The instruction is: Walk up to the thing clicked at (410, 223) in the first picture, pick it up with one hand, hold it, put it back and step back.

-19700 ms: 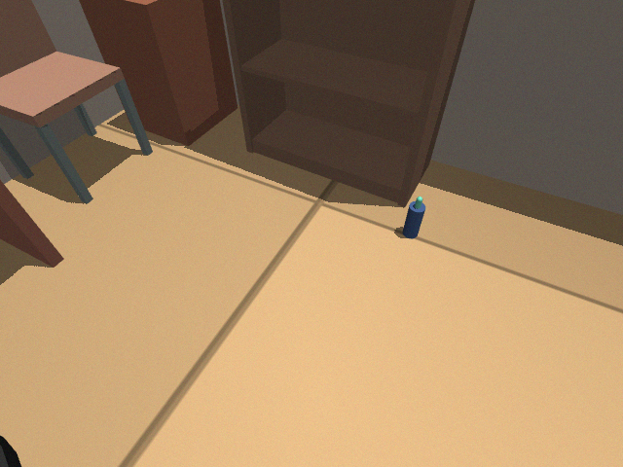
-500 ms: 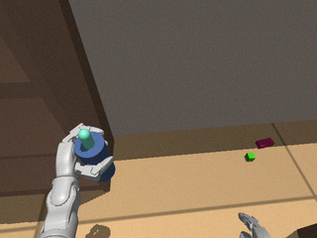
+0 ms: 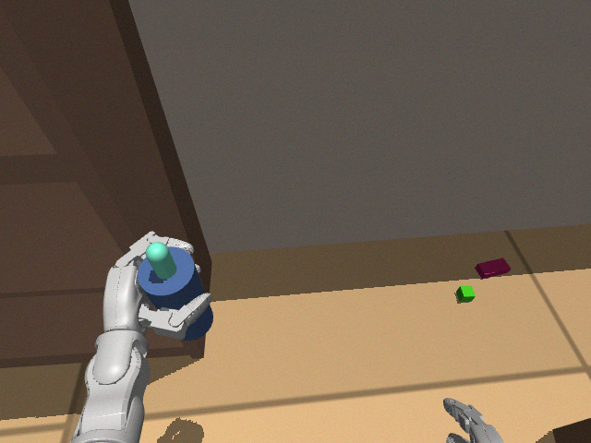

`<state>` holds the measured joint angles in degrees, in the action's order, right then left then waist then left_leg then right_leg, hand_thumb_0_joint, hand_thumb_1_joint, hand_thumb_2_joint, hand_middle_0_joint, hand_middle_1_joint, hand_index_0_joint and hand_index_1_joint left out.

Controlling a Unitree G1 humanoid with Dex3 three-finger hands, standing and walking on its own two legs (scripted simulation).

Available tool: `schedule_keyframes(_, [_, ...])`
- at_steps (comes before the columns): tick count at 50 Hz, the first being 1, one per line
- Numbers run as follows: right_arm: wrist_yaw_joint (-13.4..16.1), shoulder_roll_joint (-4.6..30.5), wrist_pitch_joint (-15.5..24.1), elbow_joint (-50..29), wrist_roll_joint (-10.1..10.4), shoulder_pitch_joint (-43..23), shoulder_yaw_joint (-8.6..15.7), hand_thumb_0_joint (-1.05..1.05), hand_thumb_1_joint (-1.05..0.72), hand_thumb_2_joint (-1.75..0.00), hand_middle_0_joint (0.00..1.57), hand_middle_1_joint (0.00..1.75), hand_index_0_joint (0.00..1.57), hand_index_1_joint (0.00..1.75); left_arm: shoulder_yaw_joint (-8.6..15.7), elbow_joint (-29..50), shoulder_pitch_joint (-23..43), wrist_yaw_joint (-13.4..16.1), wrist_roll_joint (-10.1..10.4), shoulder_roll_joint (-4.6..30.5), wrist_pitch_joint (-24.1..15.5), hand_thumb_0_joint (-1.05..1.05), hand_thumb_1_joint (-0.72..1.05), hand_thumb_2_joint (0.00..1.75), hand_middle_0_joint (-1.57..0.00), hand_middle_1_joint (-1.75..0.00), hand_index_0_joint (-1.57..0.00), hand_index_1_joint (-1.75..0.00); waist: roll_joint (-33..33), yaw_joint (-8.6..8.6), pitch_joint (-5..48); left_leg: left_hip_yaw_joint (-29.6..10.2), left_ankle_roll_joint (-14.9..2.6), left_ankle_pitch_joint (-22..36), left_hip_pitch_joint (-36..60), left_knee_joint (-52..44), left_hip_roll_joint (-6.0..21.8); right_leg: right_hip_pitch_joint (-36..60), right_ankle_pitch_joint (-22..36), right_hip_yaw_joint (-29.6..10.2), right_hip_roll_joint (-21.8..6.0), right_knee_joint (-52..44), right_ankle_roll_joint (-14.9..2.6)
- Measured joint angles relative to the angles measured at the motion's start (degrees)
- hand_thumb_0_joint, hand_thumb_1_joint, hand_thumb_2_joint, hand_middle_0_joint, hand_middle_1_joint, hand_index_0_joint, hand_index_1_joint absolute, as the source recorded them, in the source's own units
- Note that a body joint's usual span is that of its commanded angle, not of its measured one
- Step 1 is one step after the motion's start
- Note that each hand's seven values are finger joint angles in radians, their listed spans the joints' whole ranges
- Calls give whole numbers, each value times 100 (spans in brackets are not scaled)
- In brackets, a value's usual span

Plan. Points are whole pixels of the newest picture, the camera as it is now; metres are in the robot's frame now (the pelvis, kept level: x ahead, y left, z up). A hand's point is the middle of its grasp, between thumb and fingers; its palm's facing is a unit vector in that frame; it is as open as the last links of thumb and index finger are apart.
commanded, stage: crouch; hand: left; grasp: from the side
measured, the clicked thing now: (176, 290) +0.32 +0.17 +0.04
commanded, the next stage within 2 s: lower in 1.88 s
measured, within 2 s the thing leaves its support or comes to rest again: neither
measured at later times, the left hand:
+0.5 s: hand (191, 330) +0.33 +0.18 -0.12, palm faces +0.10 -0.99 +0.00, open 9.2 cm
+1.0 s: hand (207, 370) +0.33 +0.20 -0.36, palm faces +0.11 -0.99 -0.02, open 9.2 cm
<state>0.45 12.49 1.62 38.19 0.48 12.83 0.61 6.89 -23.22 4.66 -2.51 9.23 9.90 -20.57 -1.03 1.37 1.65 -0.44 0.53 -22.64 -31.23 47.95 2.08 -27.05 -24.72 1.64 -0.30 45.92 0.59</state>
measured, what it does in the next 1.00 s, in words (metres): lowers itself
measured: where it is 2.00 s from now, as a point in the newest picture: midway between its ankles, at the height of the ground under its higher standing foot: outside the picture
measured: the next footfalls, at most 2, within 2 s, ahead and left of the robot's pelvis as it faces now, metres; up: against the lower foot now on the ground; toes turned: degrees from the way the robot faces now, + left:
none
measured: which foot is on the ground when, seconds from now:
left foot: down 0.00-1.00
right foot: down 0.00-1.00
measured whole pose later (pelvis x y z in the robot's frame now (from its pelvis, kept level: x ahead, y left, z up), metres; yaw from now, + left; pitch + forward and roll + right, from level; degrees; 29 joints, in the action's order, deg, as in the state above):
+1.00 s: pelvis -0.08 +0.00 -0.31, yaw -5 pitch +33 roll -4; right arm -5.0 14.2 2.0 41.3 -5.5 4.0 -0.6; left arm 24.0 -56.1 28.8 -12.6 8.5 18.5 -44.9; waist 1.0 4.3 9.3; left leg -5.2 1.2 -38.0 -115.4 120.2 3.2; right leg -110.3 -42.1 3.4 1.2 119.4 -0.1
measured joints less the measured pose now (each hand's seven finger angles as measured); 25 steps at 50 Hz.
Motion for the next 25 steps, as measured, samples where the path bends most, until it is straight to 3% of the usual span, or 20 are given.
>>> schedule_keyframes(6, [-48,-1,18,11,-21,-26,20,1,-90,-90,20,30,20,30,46,-300,131,-13,-8,-32,-152,-3,-32,112,-72,-107,-79,-107,27,17,13,-2,-4,-13,-194,119,-6,-201,-26,-1,-7,138,-2])
schedule_keyframes(13, [-148,20,77,-6,-105,-129,73,1,-89,-90,20,30,20,30,314,-951,392,-76,-8,-51,-695,-3,-32,112,-72,-107,-79,-106,98,79,55,-16,-4,-160,-1018,697,10,-1040,-198,-6,3,757,-11])
schedule_keyframes(25, [-332,225,168,42,-247,-224,116,1,-90,-90,20,30,20,30,735,-2211,1148,-537,51,277,-1968,-3,-33,112,-73,-107,-79,-106,118,203,768,-179,27,-998,-4064,3256,57,-4028,-1096,71,41,3320,-20])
